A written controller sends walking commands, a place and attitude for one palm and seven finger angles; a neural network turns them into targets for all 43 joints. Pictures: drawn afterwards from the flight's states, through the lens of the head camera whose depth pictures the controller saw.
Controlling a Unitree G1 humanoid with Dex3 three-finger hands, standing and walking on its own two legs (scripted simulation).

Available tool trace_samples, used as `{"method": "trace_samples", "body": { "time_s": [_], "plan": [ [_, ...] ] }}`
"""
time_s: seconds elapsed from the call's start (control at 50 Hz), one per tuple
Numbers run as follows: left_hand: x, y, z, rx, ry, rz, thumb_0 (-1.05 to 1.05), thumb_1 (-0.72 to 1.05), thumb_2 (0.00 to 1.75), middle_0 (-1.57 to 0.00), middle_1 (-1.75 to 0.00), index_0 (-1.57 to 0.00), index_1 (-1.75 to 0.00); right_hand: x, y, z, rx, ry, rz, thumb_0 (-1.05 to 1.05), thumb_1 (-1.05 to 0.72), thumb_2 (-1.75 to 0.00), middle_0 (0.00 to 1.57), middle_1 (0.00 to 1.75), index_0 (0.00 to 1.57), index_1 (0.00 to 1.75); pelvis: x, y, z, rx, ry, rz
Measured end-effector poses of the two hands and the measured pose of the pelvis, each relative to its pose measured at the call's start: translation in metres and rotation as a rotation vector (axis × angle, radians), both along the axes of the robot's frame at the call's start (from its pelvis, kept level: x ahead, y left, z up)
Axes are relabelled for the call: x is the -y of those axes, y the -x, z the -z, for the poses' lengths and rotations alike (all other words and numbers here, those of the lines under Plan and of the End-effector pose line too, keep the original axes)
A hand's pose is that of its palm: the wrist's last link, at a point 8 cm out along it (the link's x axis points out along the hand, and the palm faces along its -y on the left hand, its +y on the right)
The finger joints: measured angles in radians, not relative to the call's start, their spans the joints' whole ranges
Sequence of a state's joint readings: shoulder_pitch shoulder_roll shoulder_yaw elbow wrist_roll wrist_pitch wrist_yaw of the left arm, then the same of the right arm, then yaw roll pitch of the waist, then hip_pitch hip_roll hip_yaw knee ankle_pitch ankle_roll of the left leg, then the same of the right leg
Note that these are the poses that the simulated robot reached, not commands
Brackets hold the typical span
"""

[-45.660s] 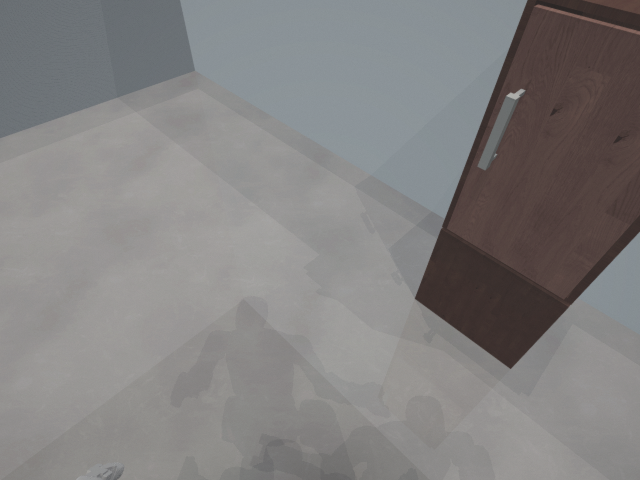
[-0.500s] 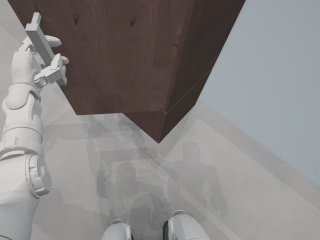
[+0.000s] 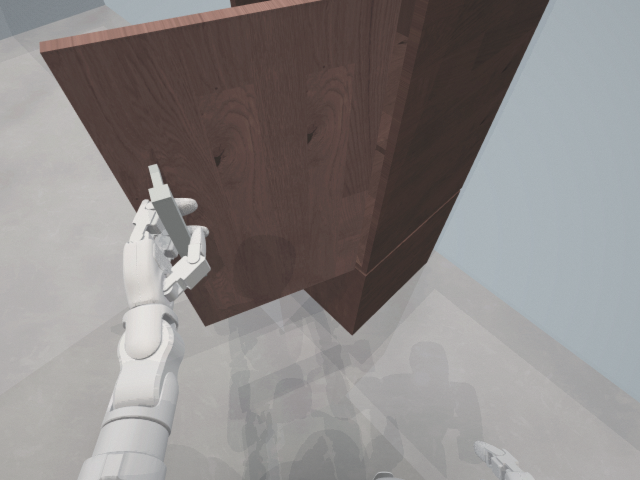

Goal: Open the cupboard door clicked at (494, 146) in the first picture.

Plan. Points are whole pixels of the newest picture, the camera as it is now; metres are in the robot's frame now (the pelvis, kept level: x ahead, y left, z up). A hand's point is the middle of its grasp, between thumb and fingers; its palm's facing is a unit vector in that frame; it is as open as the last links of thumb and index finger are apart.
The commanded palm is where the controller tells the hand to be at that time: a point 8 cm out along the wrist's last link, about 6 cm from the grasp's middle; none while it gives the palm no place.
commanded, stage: pull the door open along its arc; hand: left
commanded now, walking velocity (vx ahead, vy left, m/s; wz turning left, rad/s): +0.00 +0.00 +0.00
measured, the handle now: (178, 226) +0.42 +0.19 +0.06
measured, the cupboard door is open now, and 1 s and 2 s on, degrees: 69 96 97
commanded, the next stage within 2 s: open thumb and fingers to let go in 0.38 s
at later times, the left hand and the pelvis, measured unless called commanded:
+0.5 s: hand (282, 332) +0.27 +0.05 +0.06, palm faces +0.38 -0.92 -0.04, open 6.4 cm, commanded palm +0.23 +0.09 +0.06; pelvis +0.01 -0.04 +0.00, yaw +5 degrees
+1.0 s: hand (285, 334) +0.27 +0.05 +0.06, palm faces +0.42 -0.91 -0.02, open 12.6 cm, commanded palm +0.23 +0.09 +0.06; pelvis -0.03 -0.05 +0.00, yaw +5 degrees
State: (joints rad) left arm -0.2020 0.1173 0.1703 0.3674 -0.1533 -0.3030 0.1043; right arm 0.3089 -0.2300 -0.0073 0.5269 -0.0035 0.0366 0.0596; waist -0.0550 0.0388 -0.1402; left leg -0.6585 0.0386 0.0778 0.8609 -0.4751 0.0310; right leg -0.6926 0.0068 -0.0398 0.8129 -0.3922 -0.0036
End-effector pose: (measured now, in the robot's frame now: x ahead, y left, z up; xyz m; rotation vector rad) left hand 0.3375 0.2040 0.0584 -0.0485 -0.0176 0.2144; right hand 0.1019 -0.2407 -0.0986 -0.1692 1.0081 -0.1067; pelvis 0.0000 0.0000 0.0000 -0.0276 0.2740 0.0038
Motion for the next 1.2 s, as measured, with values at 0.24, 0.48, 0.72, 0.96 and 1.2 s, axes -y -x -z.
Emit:
{"method": "trace_samples", "body": {
  "time_s": [0.24,0.48,0.72,0.96,1.2],
  "plan": [
    [0.077,0.077,-0.007,-0.056,-0.018,-0.211,0.02,0.69,0.73,-0.29,-1.3,-0.33,-1.31,-0.026,-0.079,-0.015,0.174,-0.042,-0.16,0.01,-0.91,-0.9,0.2,0.3,0.2,0.3,0.017,-0.005,-0.002,0.078,-0.018,-0.042],
    [0.113,0.104,-0.009,-0.074,-0.071,-0.17,0.01,0.66,0.74,-0.29,-1.27,-0.31,-1.31,-0.007,-0.092,-0.017,0.223,-0.038,-0.182,0.01,-0.91,-0.9,0.2,0.3,0.2,0.3,0.041,-0.009,0.0,0.11,-0.031,-0.076],
    [0.118,0.102,-0.003,-0.074,-0.065,-0.234,0.0,0.51,0.73,-0.34,-1.29,-0.36,-1.31,0.021,-0.061,0.001,0.151,-0.011,-0.166,0.01,-0.91,-0.9,0.2,0.3,0.2,0.3,0.059,0.008,0.002,0.107,-0.052,-0.085],
    [0.118,0.105,-0.003,-0.044,-0.059,-0.215,0.0,-0.17,0.44,-0.3,-1.22,-0.32,-1.22,0.03,-0.032,0.005,0.144,0.0,-0.13,0.01,-0.91,-0.9,0.2,0.3,0.2,0.3,0.057,0.026,0.003,0.119,-0.052,-0.076],
    [0.118,0.103,-0.004,-0.029,-0.06,-0.208,-0.01,-0.47,0.31,-0.24,-0.9,-0.25,-0.89,0.01,-0.028,0.001,0.175,-0.009,-0.141,0.01,-0.91,-0.9,0.2,0.3,0.2,0.3,0.043,0.037,0.005,0.127,-0.043,-0.068]
  ]
}}
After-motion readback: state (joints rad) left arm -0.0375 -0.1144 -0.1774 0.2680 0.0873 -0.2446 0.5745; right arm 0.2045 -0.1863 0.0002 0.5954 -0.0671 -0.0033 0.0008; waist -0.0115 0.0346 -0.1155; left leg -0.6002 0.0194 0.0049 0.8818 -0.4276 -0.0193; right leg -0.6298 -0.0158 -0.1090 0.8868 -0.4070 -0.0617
